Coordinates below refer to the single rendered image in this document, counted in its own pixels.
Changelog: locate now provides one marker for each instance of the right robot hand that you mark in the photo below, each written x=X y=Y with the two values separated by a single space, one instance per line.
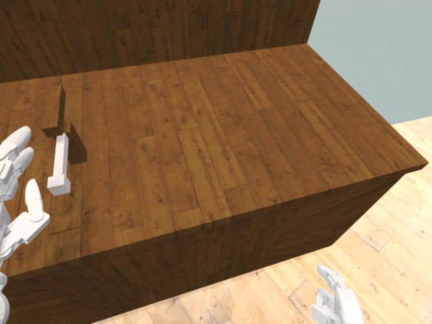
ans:
x=342 y=307

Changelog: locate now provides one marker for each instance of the tap lever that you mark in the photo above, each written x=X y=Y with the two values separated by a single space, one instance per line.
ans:
x=59 y=183

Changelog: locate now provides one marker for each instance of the counter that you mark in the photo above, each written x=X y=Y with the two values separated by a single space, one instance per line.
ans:
x=207 y=140

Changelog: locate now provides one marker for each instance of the left robot hand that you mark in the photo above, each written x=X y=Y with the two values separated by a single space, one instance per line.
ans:
x=13 y=161

